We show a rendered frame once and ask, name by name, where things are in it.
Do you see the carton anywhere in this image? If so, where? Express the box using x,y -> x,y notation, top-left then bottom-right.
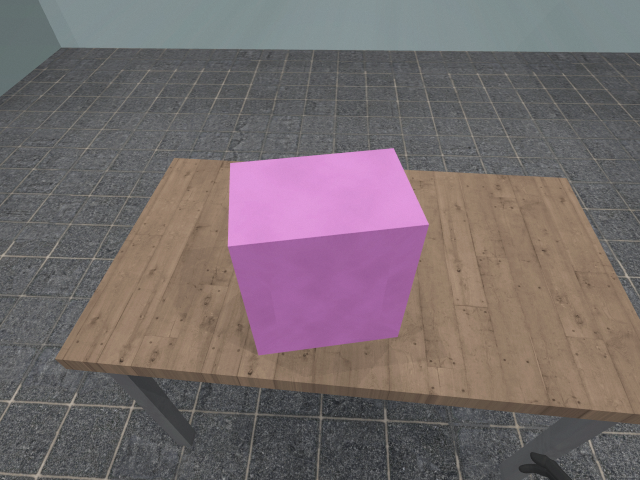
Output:
228,148 -> 429,355

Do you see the table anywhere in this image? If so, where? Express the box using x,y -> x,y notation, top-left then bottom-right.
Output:
55,158 -> 640,480

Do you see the robot right hand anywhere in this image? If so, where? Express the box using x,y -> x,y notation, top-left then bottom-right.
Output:
519,452 -> 572,480

